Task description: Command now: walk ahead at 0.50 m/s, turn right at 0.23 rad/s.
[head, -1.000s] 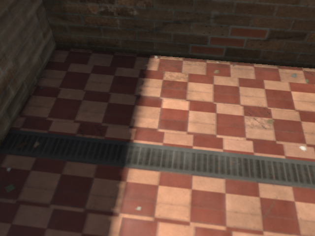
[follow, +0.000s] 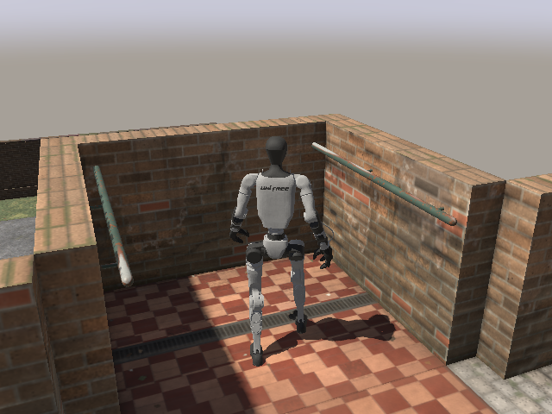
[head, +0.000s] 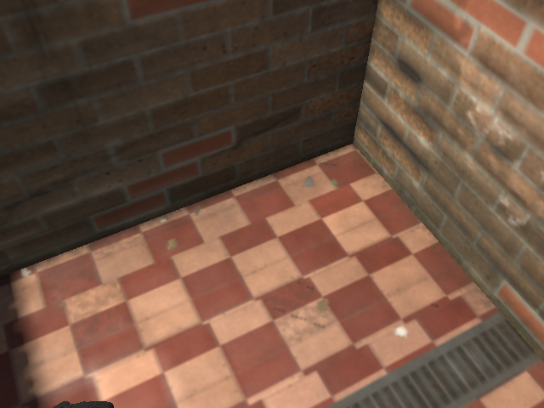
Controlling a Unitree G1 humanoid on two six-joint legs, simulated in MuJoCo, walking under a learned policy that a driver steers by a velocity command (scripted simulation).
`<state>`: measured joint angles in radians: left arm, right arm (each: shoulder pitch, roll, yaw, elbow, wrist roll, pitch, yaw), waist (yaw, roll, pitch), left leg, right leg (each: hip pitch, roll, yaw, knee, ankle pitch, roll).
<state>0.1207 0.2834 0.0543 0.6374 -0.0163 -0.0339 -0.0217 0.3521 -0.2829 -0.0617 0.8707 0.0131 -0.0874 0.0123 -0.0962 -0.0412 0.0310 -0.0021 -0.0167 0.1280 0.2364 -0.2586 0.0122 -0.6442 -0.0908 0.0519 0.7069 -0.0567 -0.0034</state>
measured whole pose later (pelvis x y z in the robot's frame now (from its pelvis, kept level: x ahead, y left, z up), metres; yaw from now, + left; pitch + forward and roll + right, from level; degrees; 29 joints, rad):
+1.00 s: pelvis +0.40 +0.01 -0.01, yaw +12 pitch -1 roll +1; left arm 0.14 0.28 0.02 0.92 0.03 0.01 0.03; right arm 0.10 -0.25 -0.02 0.88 -0.04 0.01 -0.02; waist 0.00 0.00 0.04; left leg -0.28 -0.04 0.01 0.46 -0.16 0.02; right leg -0.26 -0.05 0.03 0.52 -0.22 0.03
